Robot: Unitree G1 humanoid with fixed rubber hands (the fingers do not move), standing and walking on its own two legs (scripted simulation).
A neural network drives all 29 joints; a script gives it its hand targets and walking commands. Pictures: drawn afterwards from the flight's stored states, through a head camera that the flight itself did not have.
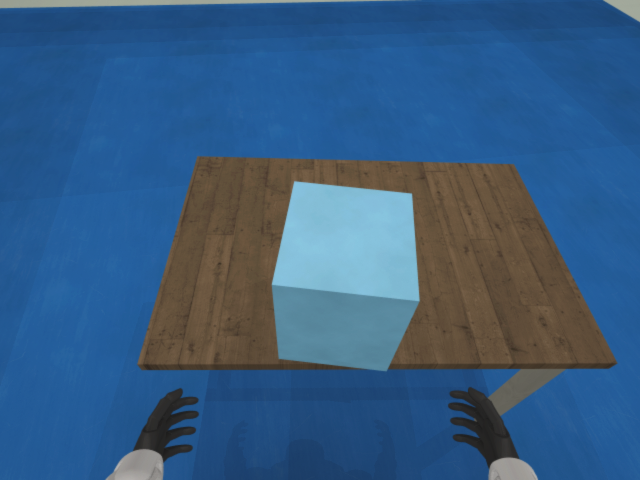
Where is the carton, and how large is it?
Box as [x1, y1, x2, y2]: [272, 181, 419, 370]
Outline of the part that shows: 294,181 272,281 279,358 386,370 419,301 411,194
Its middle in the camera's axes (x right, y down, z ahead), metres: +0.03 +0.07 +0.68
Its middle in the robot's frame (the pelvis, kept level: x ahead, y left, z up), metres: +0.44 +0.00 -0.10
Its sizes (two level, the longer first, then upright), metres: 0.210 0.200 0.250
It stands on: a table, 0.56 m high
